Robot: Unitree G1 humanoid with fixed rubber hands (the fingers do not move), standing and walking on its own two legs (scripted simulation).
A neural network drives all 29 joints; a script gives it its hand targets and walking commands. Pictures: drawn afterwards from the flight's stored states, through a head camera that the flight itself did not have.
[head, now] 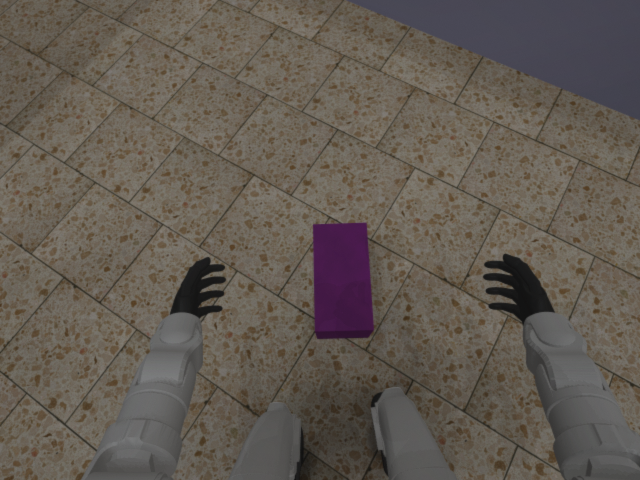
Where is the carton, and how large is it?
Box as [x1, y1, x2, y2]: [313, 223, 373, 338]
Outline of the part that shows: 313,224 315,332 317,338 367,337 373,330 366,223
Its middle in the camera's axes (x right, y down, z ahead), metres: +0.06 +0.11 +1.07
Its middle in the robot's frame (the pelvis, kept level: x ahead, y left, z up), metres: +0.50 -0.03 -0.63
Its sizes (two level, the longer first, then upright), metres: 0.286 0.145 0.167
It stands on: the floor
